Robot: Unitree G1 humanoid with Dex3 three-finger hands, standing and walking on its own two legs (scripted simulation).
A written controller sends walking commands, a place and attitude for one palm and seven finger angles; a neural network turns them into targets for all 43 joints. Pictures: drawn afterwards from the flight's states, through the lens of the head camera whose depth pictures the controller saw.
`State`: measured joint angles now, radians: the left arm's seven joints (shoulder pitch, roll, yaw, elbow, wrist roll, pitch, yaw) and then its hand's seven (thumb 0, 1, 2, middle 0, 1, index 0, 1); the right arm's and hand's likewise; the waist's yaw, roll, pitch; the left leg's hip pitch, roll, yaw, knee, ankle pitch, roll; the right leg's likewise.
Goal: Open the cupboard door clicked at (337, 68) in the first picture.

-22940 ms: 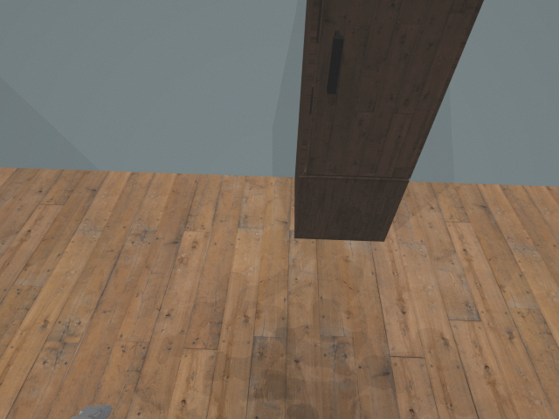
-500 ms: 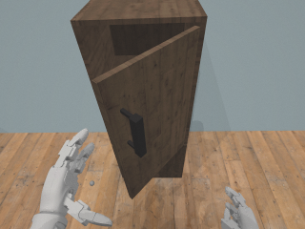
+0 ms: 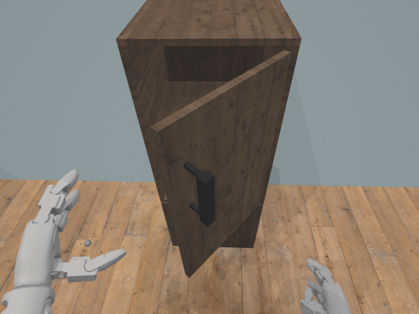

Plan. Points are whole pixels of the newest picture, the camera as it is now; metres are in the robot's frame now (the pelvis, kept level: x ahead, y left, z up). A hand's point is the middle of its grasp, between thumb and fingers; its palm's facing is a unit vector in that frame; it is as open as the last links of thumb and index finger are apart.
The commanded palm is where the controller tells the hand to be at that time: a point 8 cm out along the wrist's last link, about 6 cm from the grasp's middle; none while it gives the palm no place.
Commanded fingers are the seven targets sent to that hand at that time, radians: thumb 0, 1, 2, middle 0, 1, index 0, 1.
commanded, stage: draw the hand back to the body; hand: left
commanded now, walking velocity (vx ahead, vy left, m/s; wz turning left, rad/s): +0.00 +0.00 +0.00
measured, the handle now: (198, 194) +0.32 +0.07 +0.07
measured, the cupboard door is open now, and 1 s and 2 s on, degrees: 49 49 49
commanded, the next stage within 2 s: step back with the hand held close in 0.74 s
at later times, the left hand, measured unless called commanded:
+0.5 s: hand (48, 216) +0.20 +0.26 +0.16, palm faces +0.46 -0.79 -0.39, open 7.9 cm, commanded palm +0.15 +0.30 +0.17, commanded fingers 0.00 0.90 0.90 -0.20 -0.30 -0.20 -0.30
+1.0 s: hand (57, 220) +0.19 +0.25 +0.16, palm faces +0.41 -0.80 -0.44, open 7.4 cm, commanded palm +0.14 +0.29 +0.18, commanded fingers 0.00 0.90 0.90 -0.20 -0.30 -0.20 -0.30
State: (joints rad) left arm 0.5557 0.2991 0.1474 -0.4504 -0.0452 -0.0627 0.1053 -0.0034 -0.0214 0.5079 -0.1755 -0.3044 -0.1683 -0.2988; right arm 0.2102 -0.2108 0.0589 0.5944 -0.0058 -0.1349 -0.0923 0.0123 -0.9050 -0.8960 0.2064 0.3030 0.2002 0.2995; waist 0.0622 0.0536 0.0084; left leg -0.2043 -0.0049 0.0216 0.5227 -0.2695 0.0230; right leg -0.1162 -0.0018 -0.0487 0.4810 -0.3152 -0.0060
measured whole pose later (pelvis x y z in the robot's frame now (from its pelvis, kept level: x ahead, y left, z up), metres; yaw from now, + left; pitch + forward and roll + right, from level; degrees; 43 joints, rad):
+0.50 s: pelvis +0.01 +0.00 +0.01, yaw -1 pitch -4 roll +0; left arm 0.46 0.34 0.34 -0.38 -0.06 -0.08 0.12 0.01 0.80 0.86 -0.21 -0.30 -0.20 -0.30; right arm 0.19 -0.22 0.02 0.65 0.00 -0.09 -0.07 0.01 -0.91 -0.90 0.21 0.30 0.20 0.30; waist 0.07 0.06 0.03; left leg -0.11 0.00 0.03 0.41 -0.23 0.02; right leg -0.03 0.00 -0.04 0.37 -0.27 -0.01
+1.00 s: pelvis +0.00 -0.01 +0.01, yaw +0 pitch -2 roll -1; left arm 0.49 0.35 0.36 -0.40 -0.06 -0.13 0.11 0.02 0.89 0.90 -0.21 -0.31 -0.20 -0.30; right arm 0.17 -0.23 0.01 0.61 0.00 -0.04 -0.07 0.01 -0.91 -0.90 0.21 0.30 0.20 0.30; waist 0.04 0.07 0.02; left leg -0.19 0.03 0.02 0.45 -0.22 0.00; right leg -0.09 0.03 -0.05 0.37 -0.24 -0.02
